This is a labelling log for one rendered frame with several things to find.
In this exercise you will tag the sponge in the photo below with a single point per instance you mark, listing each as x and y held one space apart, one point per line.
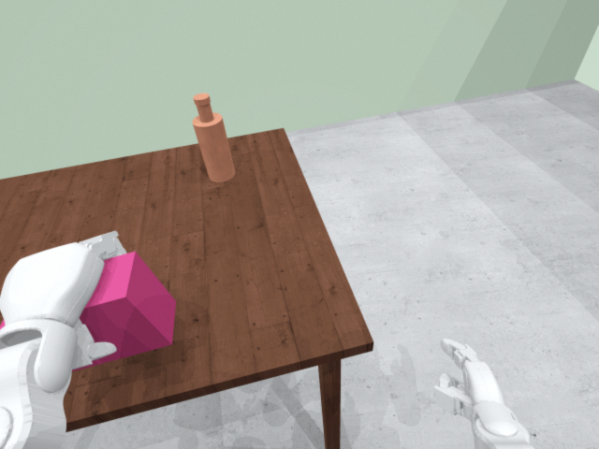
129 308

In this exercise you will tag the robot right forearm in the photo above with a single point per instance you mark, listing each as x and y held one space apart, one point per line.
496 427

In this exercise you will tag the robot left forearm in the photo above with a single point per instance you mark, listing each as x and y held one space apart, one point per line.
36 356

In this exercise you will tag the left robot hand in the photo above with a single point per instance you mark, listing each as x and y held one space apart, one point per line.
57 284

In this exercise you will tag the table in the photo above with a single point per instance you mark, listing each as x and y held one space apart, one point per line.
260 291

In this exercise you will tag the right robot hand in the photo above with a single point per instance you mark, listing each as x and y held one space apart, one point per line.
457 394

